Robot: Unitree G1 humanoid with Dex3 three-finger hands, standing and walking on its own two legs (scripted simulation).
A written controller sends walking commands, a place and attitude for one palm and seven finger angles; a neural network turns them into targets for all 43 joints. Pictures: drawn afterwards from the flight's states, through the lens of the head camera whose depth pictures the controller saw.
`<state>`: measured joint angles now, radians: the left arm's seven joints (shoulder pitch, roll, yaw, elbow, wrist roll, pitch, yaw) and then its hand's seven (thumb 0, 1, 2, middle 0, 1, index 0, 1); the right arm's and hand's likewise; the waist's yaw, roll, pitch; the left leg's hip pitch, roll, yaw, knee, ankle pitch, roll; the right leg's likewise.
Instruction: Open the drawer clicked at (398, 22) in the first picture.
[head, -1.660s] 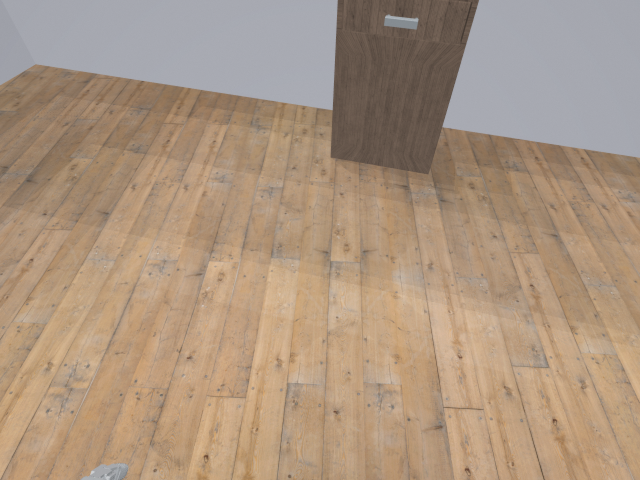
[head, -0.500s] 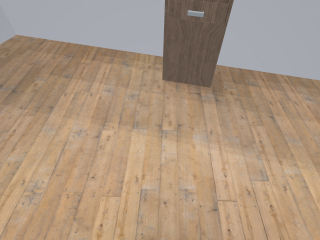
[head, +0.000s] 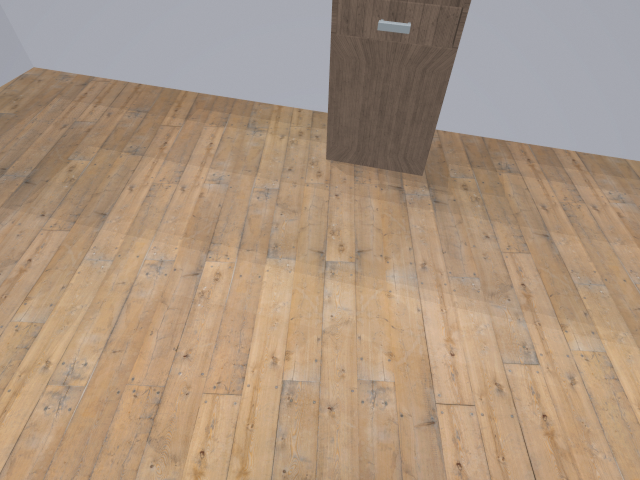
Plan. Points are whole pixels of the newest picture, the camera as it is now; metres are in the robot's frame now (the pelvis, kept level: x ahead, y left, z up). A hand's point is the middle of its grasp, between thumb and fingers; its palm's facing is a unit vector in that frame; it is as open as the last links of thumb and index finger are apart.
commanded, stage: walk to a spot facing it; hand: left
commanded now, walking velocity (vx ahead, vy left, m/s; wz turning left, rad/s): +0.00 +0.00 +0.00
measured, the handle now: (394, 25) +1.67 -0.19 -0.07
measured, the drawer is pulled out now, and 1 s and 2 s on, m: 0.00 0.00 0.00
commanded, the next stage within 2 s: turn to face it in 1.98 s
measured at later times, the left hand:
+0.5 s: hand out of the picture +0.07 +0.17 -0.20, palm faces -0.08 -0.98 -0.19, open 7.4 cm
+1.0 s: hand (229, 373) +0.32 +0.18 -0.20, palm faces -0.18 -0.97 -0.18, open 7.4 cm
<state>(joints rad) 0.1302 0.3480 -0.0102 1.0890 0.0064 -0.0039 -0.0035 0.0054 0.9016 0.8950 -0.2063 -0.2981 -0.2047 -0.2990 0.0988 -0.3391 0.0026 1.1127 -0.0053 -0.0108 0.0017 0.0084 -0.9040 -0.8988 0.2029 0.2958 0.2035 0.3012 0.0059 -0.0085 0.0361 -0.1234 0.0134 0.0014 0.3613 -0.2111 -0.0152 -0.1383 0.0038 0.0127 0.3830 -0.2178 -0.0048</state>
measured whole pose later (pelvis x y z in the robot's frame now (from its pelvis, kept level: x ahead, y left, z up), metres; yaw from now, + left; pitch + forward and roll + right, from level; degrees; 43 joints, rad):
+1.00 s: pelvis +0.30 +0.00 -0.02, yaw -16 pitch -1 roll +1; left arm 0.34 0.19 0.07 1.08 0.02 -0.02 0.00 0.01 0.91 0.90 -0.20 -0.30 -0.20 -0.30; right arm 0.18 -0.13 -0.05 1.02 -0.02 -0.08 -0.02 0.00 -0.92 -0.90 0.20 0.30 0.20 0.30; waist 0.04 -0.05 0.05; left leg -0.33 0.04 0.19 0.60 -0.25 0.05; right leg -0.43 -0.03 -0.02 1.29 -0.38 -0.05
